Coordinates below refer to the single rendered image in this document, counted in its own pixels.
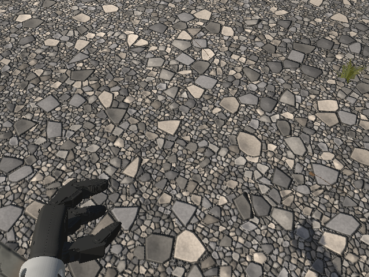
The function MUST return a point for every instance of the left robot forearm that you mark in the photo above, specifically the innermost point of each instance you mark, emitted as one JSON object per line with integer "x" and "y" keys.
{"x": 43, "y": 266}

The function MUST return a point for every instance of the robot left hand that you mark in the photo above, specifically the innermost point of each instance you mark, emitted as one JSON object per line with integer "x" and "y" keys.
{"x": 60, "y": 218}

